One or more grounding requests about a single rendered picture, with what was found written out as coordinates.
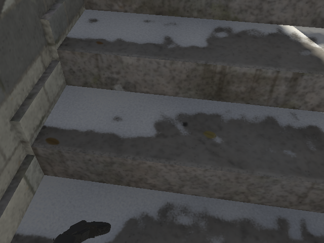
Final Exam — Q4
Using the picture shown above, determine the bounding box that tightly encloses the left robot hand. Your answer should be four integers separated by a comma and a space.
53, 220, 111, 243

